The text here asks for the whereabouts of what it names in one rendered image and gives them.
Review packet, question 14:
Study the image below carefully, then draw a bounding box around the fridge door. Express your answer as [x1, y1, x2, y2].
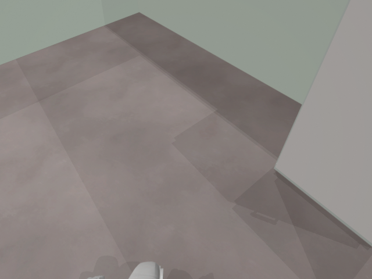
[276, 0, 372, 243]

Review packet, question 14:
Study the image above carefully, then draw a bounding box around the left robot thigh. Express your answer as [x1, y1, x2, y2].
[129, 262, 163, 279]

